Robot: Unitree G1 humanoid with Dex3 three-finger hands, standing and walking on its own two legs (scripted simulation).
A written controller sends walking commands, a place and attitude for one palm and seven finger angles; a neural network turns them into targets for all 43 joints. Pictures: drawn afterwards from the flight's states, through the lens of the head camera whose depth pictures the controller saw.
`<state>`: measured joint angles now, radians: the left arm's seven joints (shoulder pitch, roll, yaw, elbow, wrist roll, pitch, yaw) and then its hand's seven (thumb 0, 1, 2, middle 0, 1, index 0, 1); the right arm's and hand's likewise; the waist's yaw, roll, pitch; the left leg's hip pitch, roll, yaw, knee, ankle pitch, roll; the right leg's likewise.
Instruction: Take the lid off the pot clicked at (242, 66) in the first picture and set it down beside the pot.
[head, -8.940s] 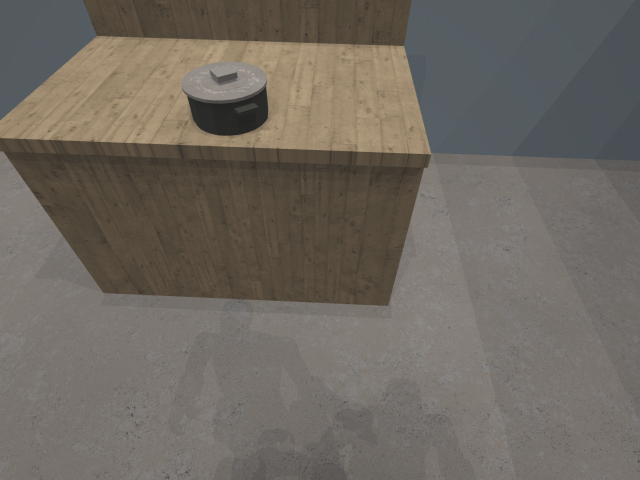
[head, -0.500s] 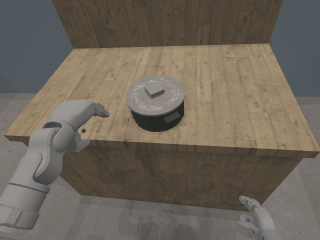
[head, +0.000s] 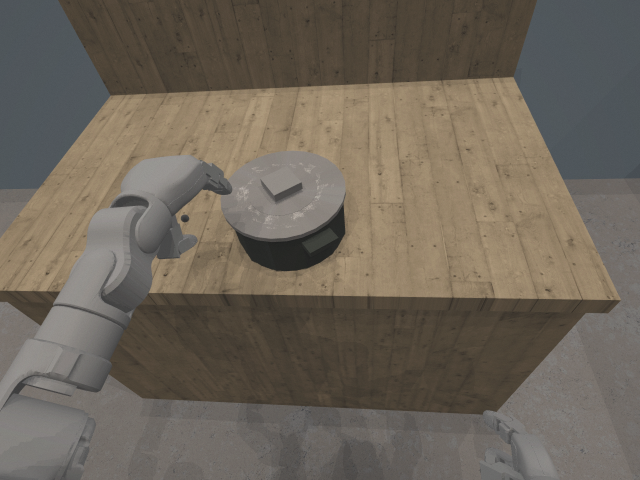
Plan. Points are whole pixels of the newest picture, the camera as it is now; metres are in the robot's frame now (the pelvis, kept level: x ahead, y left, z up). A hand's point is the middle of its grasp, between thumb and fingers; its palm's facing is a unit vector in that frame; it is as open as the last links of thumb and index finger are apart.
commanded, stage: move the open hand above the knob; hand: left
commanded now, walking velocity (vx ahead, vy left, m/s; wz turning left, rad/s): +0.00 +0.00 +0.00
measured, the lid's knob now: (281, 183) +0.54 +0.09 +0.05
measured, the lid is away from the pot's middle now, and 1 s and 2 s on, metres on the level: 0.00 0.00 0.00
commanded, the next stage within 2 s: lower the open fingers around the knob in 1.54 s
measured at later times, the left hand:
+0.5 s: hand (245, 192) +0.45 +0.12 +0.12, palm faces -0.27 -0.03 -0.96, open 10.1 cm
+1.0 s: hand (279, 164) +0.51 +0.08 +0.12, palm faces -0.32 -0.05 -0.95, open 10.1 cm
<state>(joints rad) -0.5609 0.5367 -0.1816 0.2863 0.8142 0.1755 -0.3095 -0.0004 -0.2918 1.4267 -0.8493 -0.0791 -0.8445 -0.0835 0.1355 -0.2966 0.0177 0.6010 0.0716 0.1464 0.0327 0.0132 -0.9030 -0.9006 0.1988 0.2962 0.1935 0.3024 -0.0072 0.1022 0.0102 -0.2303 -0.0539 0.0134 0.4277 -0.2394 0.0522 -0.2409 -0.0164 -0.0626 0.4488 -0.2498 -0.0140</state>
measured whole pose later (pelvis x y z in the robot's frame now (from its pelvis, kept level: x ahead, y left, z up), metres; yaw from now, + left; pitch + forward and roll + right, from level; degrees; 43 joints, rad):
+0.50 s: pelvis +0.00 +0.00 +0.00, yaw +0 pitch +5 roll +0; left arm -0.87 0.39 -0.33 0.62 0.85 0.23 -0.31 0.00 -0.29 1.43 -0.85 -0.08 -0.84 -0.08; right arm 0.15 -0.28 0.02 0.65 0.07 0.18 0.01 0.01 -0.90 -0.90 0.20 0.30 0.19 0.30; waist -0.05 0.10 -0.01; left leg -0.28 -0.06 0.01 0.45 -0.25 0.06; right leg -0.29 -0.02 -0.06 0.48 -0.26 -0.01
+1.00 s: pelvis +0.01 +0.00 +0.00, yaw -2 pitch +10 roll +0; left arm -1.13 0.33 -0.28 1.01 0.89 0.26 -0.25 0.00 -0.29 1.43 -0.85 -0.08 -0.84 -0.08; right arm 0.27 -0.29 -0.01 0.72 0.05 0.16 0.01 0.01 -0.90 -0.90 0.20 0.30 0.19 0.30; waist -0.13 0.08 -0.05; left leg -0.37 -0.05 0.05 0.44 -0.25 0.06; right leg -0.39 -0.01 -0.03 0.47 -0.25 -0.01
